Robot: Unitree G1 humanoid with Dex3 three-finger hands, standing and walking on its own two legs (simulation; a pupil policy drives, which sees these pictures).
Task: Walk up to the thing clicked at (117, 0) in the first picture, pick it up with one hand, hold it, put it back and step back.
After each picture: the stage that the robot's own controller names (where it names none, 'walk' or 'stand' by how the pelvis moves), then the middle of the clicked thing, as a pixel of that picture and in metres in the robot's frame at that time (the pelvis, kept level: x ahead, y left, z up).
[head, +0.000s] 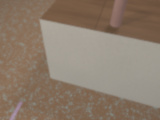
stand; (119, 6) +0.90 -0.22 +0.02
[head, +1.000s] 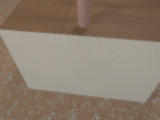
walk; (83, 4) +0.82 +0.03 +0.05
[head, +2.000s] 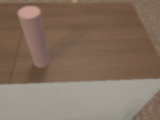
stand; (36, 40) +0.49 +0.19 +0.06
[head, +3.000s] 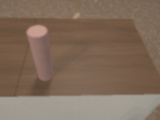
stand; (42, 56) +0.48 +0.17 +0.02
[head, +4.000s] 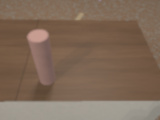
stand; (43, 60) +0.45 +0.17 +0.02
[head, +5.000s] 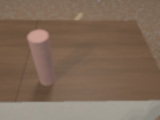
stand; (43, 60) +0.45 +0.17 +0.02
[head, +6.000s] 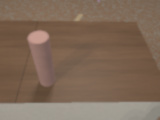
stand; (43, 61) +0.45 +0.17 +0.02
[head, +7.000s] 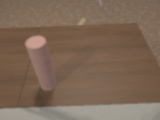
rise first; (43, 66) +0.43 +0.19 +0.03
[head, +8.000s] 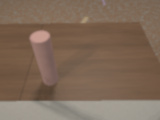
go down; (46, 60) +0.46 +0.18 +0.03
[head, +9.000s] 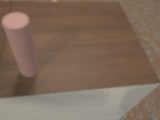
go down; (24, 49) +0.46 +0.18 +0.05
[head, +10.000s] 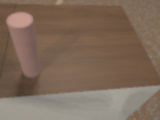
go down; (27, 49) +0.46 +0.18 +0.06
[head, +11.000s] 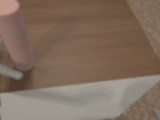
close in; (16, 40) +0.45 +0.19 +0.09
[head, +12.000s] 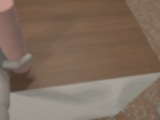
close; (11, 41) +0.45 +0.19 +0.10
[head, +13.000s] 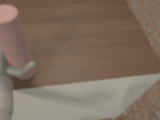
lift; (16, 48) +0.42 +0.19 +0.09
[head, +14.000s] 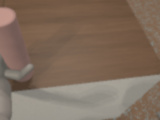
lift; (14, 51) +0.41 +0.19 +0.09
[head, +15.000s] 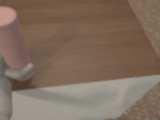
lift; (14, 50) +0.41 +0.19 +0.09
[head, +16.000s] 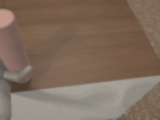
lift; (13, 52) +0.41 +0.20 +0.09
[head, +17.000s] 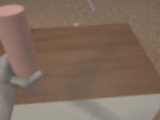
hold; (22, 55) +0.33 +0.17 +0.21
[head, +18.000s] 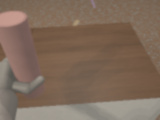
hold; (24, 61) +0.32 +0.17 +0.19
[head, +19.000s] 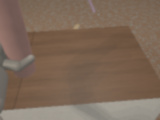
crouch; (14, 39) +0.36 +0.19 +0.24
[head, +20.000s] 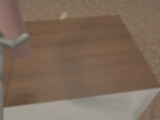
lower; (9, 18) +0.46 +0.20 +0.22
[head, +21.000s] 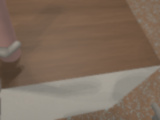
lower; out of the picture +0.48 +0.21 +0.10
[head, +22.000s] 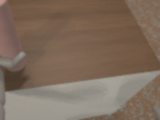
lower; (5, 38) +0.45 +0.20 +0.10
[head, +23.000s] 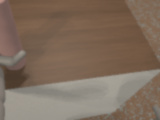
lower; (5, 36) +0.46 +0.20 +0.10
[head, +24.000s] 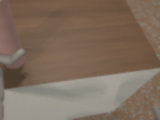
lower; (4, 35) +0.46 +0.20 +0.10
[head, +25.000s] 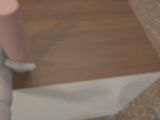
open; (14, 41) +0.44 +0.18 +0.10
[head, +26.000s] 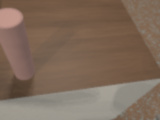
sink last; (18, 50) +0.42 +0.18 +0.08
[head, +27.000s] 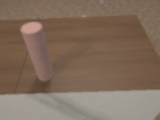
stand; (39, 54) +0.46 +0.20 +0.07
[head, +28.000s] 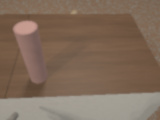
stand; (33, 56) +0.44 +0.19 +0.07
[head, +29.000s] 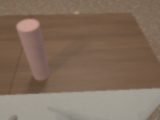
stand; (35, 53) +0.46 +0.19 +0.07
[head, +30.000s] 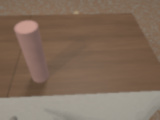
stand; (34, 55) +0.45 +0.19 +0.08
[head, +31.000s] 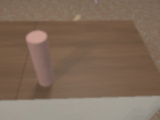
walk; (42, 61) +0.45 +0.17 +0.02
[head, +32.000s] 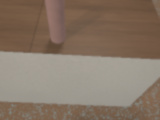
walk; (56, 17) +0.60 +0.12 +0.04
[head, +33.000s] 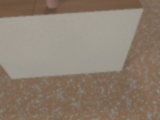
walk; out of the picture +0.93 +0.22 +0.05
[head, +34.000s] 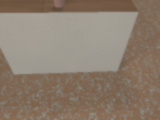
stand; out of the picture +1.06 +0.17 +0.04
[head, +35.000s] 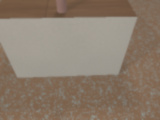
stand; out of the picture +1.08 +0.16 +0.02
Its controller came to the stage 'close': yes
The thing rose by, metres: 0.21
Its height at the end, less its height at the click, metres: +0.00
